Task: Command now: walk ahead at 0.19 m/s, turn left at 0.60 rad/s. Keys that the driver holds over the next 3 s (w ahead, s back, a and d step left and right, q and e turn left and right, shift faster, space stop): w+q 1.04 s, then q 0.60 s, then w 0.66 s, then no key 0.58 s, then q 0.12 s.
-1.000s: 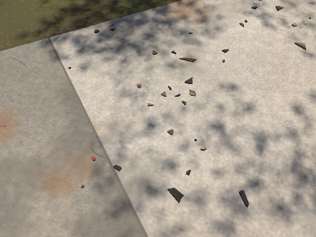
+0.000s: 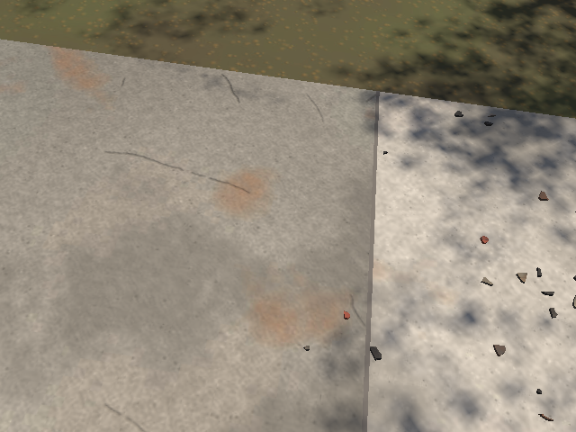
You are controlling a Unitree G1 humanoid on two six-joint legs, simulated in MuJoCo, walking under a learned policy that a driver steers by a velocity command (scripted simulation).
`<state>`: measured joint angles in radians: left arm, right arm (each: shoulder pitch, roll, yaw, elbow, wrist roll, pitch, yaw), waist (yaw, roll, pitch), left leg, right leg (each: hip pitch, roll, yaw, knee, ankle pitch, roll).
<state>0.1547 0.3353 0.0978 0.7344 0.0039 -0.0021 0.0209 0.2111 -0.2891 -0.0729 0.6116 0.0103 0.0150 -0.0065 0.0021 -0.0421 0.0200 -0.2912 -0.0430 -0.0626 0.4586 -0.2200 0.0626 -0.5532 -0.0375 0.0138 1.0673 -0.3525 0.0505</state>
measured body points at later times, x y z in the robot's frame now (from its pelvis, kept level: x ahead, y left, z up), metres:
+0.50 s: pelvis +0.15 -0.02 +0.00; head +0.17 -0.03 +0.45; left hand +0.12 +0.27 -0.10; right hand +0.38 -0.23 -0.10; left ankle +0.16 +0.15 -0.66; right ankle +0.12 -0.14 -0.74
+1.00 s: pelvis +0.38 +0.15 +0.00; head +0.41 +0.18 +0.45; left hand +0.38 +0.48 -0.09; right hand +0.62 -0.03 -0.10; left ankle +0.35 +0.21 -0.74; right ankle +0.57 +0.04 -0.66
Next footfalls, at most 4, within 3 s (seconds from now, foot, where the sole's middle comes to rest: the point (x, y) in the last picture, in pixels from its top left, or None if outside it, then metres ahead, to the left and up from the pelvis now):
0.28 right None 0.16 -0.13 -0.78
0.74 left None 0.38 0.23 -0.78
1.22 right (182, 317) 0.73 0.25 -0.78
1.68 left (118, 411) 0.50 0.36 -0.78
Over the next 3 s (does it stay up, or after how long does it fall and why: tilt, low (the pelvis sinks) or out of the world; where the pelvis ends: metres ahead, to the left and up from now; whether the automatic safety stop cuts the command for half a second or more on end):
stays up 0.80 0.63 -0.01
